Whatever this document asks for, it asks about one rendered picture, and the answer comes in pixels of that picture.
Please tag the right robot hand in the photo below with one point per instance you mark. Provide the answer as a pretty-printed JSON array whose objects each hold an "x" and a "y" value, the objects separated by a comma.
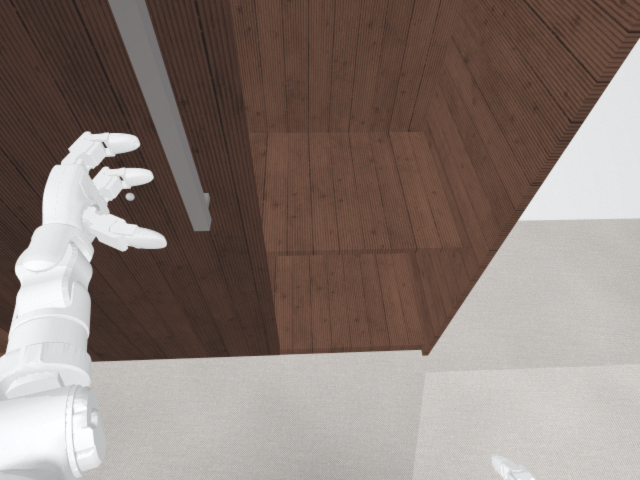
[{"x": 509, "y": 470}]

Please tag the robot left upper arm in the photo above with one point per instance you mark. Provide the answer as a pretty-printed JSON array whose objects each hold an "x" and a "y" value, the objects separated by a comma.
[{"x": 56, "y": 434}]

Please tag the left robot hand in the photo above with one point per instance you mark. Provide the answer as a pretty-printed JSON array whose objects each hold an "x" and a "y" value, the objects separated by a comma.
[{"x": 70, "y": 192}]

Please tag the robot left forearm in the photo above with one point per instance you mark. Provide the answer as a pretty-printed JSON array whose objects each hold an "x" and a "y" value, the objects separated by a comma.
[{"x": 47, "y": 347}]

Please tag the handle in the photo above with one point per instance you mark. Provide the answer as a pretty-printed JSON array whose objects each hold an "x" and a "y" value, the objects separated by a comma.
[{"x": 136, "y": 29}]

